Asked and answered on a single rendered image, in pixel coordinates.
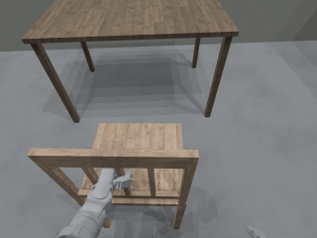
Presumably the right robot hand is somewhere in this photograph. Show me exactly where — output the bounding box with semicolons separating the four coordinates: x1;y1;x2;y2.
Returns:
246;225;265;238

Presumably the chair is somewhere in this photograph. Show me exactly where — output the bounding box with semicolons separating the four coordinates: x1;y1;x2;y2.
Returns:
27;123;199;230

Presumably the left robot hand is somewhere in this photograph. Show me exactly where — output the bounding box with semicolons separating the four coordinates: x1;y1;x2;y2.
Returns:
97;168;133;191

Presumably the robot left forearm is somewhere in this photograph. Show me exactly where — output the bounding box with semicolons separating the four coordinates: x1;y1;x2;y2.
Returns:
55;181;113;238

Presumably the table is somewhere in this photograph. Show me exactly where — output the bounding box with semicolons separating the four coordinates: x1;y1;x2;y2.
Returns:
21;0;239;123

